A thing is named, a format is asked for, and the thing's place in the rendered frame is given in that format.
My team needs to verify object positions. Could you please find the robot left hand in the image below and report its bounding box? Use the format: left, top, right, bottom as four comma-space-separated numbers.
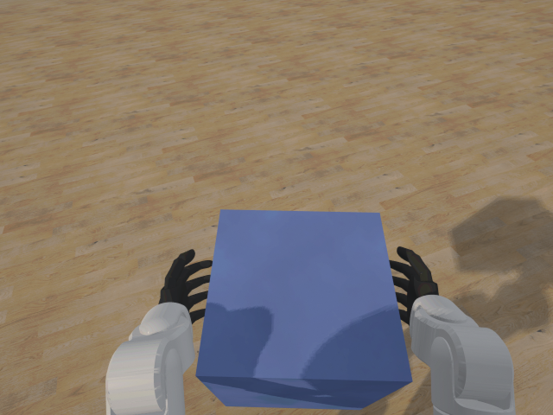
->
159, 249, 213, 324

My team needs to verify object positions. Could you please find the left robot forearm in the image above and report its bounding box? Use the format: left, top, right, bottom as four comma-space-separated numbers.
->
105, 303, 195, 415

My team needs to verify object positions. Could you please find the robot right hand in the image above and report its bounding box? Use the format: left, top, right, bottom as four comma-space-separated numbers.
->
389, 246, 439, 326

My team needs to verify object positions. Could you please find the carton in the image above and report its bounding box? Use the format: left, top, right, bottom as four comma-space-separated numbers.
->
195, 209, 413, 410

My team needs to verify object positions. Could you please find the right robot forearm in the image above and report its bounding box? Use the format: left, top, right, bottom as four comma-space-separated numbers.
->
410, 295, 516, 415

